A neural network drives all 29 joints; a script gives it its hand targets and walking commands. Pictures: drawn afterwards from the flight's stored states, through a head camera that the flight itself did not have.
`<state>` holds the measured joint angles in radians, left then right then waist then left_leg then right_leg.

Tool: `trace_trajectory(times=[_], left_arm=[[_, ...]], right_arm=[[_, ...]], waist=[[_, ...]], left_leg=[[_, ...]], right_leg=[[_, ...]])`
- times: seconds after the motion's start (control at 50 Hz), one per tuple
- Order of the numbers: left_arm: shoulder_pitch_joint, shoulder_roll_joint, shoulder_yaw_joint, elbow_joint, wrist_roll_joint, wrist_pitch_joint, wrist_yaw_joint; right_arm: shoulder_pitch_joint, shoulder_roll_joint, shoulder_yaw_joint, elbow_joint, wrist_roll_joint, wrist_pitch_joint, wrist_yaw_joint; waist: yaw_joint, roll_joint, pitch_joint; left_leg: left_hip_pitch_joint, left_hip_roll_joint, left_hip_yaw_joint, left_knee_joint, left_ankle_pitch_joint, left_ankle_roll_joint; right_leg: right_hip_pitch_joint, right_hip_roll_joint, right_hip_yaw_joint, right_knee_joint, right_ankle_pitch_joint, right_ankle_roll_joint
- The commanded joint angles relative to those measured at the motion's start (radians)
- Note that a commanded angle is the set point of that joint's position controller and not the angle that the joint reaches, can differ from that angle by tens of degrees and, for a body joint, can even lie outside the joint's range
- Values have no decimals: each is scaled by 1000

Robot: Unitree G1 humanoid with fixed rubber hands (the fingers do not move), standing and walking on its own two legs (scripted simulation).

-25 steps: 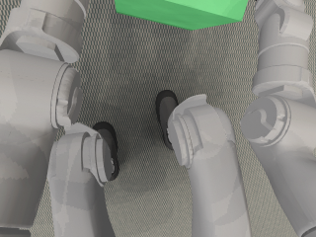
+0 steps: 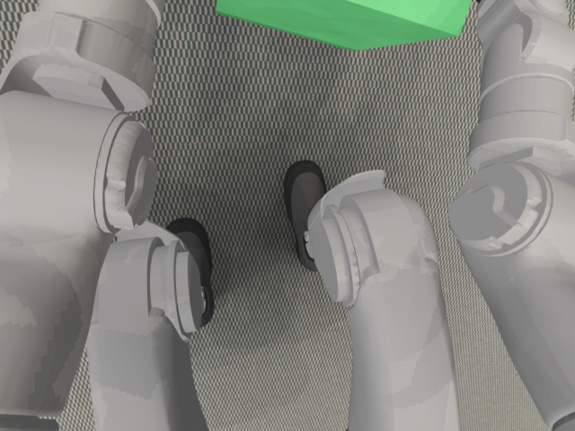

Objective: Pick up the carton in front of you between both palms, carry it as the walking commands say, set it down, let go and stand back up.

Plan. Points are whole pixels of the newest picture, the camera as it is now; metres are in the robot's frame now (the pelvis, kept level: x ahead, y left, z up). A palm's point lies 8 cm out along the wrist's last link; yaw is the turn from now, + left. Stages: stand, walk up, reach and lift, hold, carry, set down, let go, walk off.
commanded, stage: set down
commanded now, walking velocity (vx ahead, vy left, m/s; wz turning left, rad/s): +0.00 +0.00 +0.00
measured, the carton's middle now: out of the picture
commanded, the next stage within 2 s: let go in 1.32 s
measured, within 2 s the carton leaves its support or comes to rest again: neither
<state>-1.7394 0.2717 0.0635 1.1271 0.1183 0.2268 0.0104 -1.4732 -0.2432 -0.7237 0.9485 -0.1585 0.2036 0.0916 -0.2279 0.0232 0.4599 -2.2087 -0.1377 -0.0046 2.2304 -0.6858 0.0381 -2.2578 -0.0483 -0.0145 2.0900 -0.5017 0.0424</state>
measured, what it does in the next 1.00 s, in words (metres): rises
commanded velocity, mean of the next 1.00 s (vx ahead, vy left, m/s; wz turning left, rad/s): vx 0.00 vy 0.00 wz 0.00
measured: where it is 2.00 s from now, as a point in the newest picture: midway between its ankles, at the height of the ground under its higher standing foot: (252, 261)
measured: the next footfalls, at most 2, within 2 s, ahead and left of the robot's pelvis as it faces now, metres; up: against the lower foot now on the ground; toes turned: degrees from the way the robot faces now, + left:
none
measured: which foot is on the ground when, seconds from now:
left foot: down 0.00-1.00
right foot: down 0.00-1.00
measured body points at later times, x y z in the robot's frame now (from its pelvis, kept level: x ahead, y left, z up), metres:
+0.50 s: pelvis -0.01 -0.02 +0.02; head +0.37 -0.07 +0.24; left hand +0.64 -0.01 -0.12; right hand +0.50 -0.35 -0.13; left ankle +0.08 +0.09 -0.35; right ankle +0.13 -0.13 -0.35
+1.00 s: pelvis +0.01 -0.02 +0.13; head +0.36 -0.05 +0.41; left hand +0.65 +0.01 +0.03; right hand +0.50 -0.35 +0.03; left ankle +0.07 +0.09 -0.35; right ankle +0.13 -0.13 -0.35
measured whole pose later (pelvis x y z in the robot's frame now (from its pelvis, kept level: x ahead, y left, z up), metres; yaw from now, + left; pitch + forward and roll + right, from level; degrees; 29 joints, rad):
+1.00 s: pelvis +0.01 -0.02 +0.13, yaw -1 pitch +47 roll -2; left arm -1.62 0.46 -0.02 1.05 -0.02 0.36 0.00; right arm -1.28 -0.22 -0.47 0.73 0.09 0.31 -0.09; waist -0.26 0.07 0.11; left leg -1.97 -0.08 -0.04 1.72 -0.58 0.00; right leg -2.04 0.00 -0.03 1.60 -0.39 0.00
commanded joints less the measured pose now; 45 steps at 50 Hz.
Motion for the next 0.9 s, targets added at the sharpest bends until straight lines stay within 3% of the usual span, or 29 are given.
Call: trace_trajectory(times=[0.0,0.06,0.1,0.18,0.26,0.4,0.46,0.54,0.62,0.72,0.88], left_arm=[[-216,-161,-111,-27,-44,-8,-31],[-276,152,-159,-49,-117,-38,56],[-346,187,-207,-79,-183,-47,72],[-426,186,-306,-144,-304,-58,65],[-426,209,-338,-139,-351,-45,43],[-408,290,-259,-141,-297,-3,30],[-403,339,-192,-139,-260,23,32],[-352,369,-111,-67,-220,48,18],[-317,364,-72,-40,-193,51,-6],[-298,338,-63,-61,-169,60,-22],[-261,270,-80,-176,-145,98,-18]], right_arm=[[-148,133,72,60,3,-26,20],[-115,-184,40,66,55,-111,-99],[-161,-237,81,58,117,-149,-138],[-232,-286,169,44,230,-172,-157],[-231,-288,224,26,282,-150,-158],[-237,-234,290,-84,320,-78,-196],[-243,-210,320,-147,326,-33,-226],[-229,-152,353,-177,317,16,-243],[-219,-119,354,-227,298,40,-241],[-173,-114,323,-272,272,63,-229],[-45,-141,251,-315,245,85,-198]], waist=[[-138,230,-851],[-179,226,-947],[-196,244,-1019],[-227,277,-1131],[-240,270,-1190],[-196,218,-1348],[-158,174,-1436],[-115,112,-1368],[-106,79,-1361],[-124,110,-1423],[-167,241,-1560]], left_leg=[[484,58,-93,-236,355,-50],[542,85,-117,-222,419,-61],[561,94,-125,-206,460,-64],[556,99,-109,-178,465,-68],[508,88,-64,-178,336,-68],[427,53,17,-224,179,-50],[384,38,39,-272,130,-35],[324,29,40,-343,73,-11],[302,23,37,-409,73,-2],[384,14,36,-493,110,-8],[679,7,21,-613,280,-42]], right_leg=[[410,42,-52,-67,268,-5],[444,31,-58,-69,331,-4],[472,26,-51,-69,395,-10],[567,18,-29,-77,508,-25],[702,26,-28,-102,525,-29],[988,62,-29,-169,549,-27],[1136,74,-22,-209,541,-16],[1118,82,-25,-275,449,-1],[1118,84,-32,-332,443,9],[1089,85,-47,-411,463,14],[1004,90,-94,-539,572,9]])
